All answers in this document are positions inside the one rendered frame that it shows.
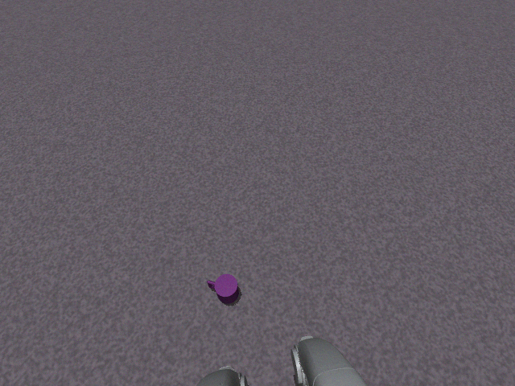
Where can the mug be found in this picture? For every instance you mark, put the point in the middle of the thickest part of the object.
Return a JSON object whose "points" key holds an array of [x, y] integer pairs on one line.
{"points": [[226, 288]]}

